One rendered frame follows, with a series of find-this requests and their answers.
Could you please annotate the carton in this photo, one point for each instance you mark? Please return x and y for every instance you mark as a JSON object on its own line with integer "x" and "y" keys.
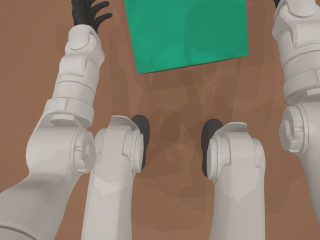
{"x": 174, "y": 34}

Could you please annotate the robot left forearm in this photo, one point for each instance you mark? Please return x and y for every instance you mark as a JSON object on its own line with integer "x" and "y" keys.
{"x": 72, "y": 101}

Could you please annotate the left robot hand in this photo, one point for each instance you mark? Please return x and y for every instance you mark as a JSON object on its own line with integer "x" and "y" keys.
{"x": 84, "y": 14}

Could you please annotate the robot left shin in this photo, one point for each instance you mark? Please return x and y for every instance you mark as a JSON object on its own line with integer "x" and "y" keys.
{"x": 116, "y": 120}

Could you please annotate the left robot thigh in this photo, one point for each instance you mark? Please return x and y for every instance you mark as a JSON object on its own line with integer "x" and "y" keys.
{"x": 107, "y": 214}

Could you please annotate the right robot upper arm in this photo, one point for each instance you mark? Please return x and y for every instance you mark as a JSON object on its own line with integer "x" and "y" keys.
{"x": 299, "y": 134}

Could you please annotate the left robot upper arm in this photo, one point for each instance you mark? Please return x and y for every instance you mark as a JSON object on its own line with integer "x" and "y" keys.
{"x": 34, "y": 208}

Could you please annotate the robot right forearm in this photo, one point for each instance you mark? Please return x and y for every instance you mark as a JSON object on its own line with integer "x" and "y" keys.
{"x": 297, "y": 32}

